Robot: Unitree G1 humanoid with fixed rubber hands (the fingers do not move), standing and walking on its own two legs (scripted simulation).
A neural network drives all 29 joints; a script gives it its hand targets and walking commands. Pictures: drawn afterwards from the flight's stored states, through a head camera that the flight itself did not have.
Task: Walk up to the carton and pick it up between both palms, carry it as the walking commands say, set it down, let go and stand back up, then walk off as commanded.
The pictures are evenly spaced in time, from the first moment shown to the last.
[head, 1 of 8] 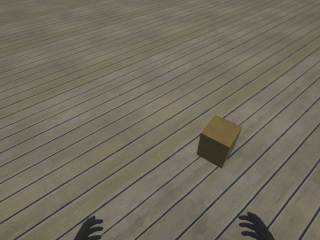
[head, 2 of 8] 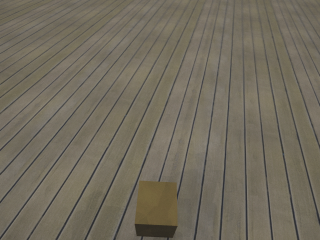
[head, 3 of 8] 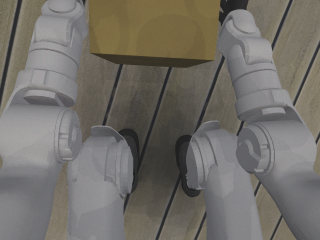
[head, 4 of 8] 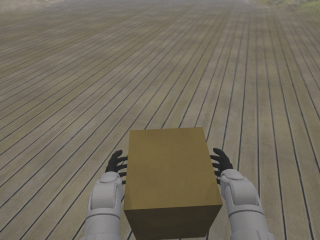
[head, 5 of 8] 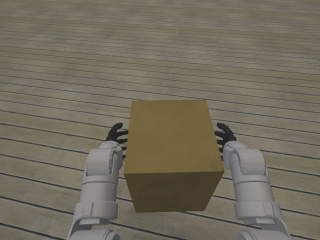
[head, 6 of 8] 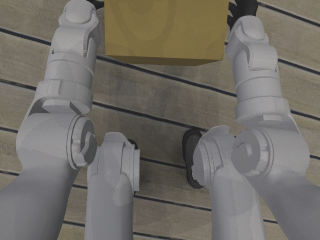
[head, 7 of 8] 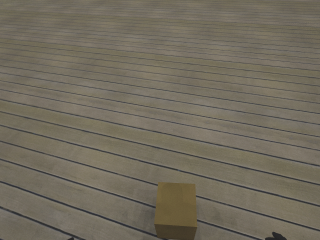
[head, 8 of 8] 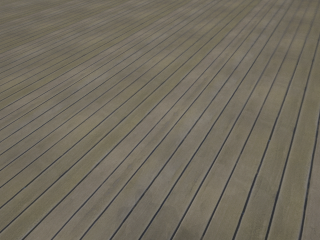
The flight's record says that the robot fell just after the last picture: no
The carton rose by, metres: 0.70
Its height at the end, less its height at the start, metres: +0.00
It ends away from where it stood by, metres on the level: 0.82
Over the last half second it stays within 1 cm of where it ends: yes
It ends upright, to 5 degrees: yes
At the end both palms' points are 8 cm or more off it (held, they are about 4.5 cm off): yes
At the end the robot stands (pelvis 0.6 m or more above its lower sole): yes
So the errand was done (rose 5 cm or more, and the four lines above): yes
